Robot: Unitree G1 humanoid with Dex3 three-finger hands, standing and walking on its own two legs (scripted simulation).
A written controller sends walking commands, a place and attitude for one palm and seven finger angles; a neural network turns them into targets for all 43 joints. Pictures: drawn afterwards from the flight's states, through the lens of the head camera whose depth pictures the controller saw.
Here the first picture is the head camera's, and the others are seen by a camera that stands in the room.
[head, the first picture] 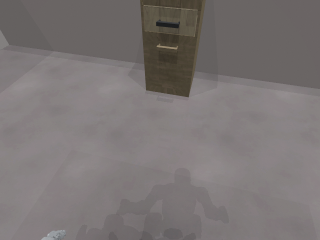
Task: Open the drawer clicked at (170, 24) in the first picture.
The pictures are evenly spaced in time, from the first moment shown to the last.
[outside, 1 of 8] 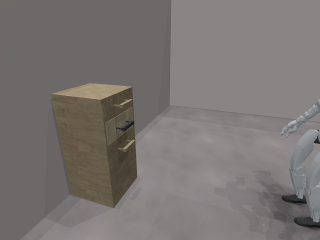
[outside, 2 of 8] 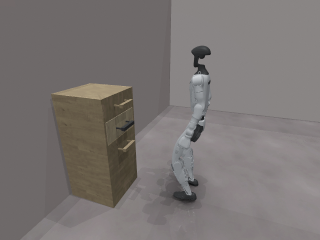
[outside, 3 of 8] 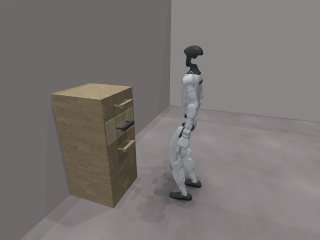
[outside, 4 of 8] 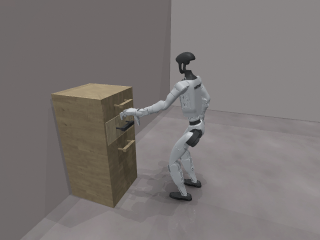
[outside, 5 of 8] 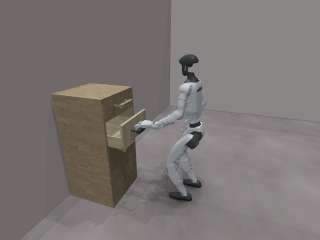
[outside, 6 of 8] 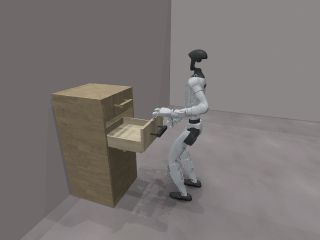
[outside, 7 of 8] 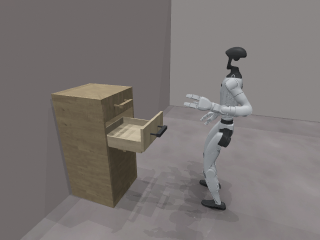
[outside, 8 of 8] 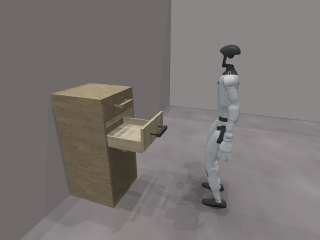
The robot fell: no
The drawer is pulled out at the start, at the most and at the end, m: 0.00 0.30 0.30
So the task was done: yes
